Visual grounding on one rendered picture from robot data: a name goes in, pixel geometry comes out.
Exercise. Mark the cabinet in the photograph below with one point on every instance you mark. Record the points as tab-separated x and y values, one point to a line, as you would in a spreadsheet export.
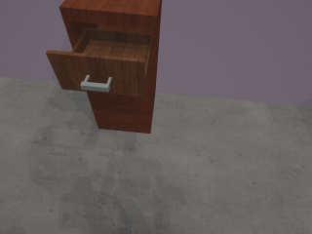
119	112

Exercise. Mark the drawer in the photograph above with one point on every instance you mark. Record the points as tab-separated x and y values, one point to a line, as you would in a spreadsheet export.
124	56

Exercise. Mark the handle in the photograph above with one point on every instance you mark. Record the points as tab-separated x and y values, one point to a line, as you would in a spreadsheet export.
98	87

